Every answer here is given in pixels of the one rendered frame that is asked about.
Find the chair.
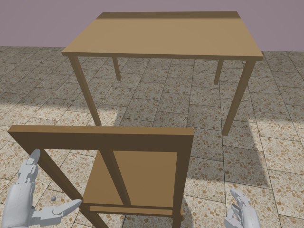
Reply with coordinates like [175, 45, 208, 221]
[7, 125, 194, 228]

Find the right robot hand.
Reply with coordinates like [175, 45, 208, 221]
[224, 188, 261, 228]

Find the left robot hand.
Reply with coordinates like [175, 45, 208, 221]
[1, 149, 82, 228]

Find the table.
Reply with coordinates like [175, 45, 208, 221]
[61, 11, 264, 136]

